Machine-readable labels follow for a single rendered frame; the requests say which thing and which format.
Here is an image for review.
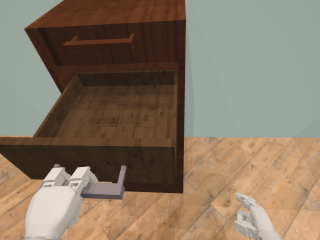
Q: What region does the handle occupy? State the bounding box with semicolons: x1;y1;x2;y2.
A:
62;38;134;54
38;164;127;200

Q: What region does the drawer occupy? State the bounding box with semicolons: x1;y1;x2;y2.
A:
0;69;178;184

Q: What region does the cabinet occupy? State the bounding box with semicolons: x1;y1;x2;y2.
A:
24;0;186;194

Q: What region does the robot right hand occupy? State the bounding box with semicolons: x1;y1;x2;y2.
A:
234;193;275;240

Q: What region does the robot right forearm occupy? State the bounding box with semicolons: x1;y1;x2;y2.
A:
257;229;283;240

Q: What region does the robot left hand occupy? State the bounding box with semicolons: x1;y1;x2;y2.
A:
25;166;99;240

